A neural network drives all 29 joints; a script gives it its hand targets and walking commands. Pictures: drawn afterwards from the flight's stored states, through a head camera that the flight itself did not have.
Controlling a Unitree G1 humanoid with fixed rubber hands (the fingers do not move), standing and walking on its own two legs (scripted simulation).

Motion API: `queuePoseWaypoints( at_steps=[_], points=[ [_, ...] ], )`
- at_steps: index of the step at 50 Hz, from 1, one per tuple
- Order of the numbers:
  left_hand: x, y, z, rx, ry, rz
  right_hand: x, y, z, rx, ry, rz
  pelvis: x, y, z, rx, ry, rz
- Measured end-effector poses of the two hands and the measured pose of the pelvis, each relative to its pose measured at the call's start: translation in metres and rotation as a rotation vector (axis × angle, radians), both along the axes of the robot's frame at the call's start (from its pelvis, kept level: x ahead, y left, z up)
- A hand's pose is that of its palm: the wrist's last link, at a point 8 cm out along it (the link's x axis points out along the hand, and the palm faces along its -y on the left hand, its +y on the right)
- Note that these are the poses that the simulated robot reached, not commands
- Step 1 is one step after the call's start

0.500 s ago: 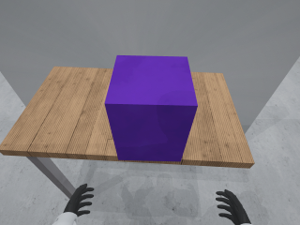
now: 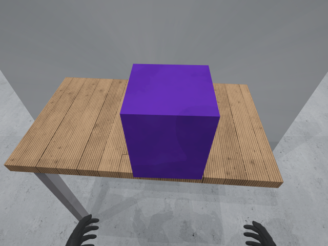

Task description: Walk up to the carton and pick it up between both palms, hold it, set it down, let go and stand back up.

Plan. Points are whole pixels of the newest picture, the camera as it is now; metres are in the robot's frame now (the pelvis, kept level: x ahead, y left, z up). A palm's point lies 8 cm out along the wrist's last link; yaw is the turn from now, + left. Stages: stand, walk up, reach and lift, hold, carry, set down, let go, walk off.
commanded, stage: stand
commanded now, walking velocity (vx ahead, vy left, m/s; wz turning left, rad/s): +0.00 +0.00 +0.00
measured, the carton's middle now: (168, 124) +0.40 +0.01 +0.08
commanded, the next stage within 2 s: none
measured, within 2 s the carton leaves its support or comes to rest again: neither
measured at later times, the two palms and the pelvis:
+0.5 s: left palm out of the picture +0.01 +0.27 -0.12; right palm out of the picture +0.02 -0.23 -0.12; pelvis -0.03 +0.02 +0.00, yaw +0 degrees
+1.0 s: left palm out of the picture -0.06 +0.27 -0.13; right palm out of the picture -0.03 -0.23 -0.13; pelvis -0.04 +0.02 +0.00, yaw +0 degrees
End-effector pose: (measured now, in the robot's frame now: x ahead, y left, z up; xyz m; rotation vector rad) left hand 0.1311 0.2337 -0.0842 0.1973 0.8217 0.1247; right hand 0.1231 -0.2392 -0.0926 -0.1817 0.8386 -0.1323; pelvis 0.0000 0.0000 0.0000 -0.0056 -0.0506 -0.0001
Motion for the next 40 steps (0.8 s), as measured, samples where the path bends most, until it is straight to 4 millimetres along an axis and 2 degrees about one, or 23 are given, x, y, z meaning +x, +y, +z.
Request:
queuePoseWaypoints(
  at_steps=[7,13,29,40],
  points=[
    [-0.045,0.021,-0.014,0.018,0.096,0.051,-0.036,-0.006,-0.014,-0.018,0.118,-0.026,0.000,0.005,-0.001,-0.003,-0.002,0.006],
    [-0.079,0.028,-0.023,0.018,0.178,0.067,-0.065,-0.003,-0.020,-0.023,0.187,-0.035,-0.008,0.010,-0.001,-0.002,-0.009,0.007],
    [-0.137,0.036,-0.039,-0.001,0.295,0.076,-0.118,0.015,-0.029,-0.014,0.267,-0.053,-0.033,0.025,-0.002,0.000,-0.020,0.008],
    [-0.176,0.042,-0.045,0.011,0.392,0.102,-0.141,0.017,-0.036,-0.012,0.316,-0.069,-0.042,0.028,-0.003,0.003,-0.013,0.005]
  ],
)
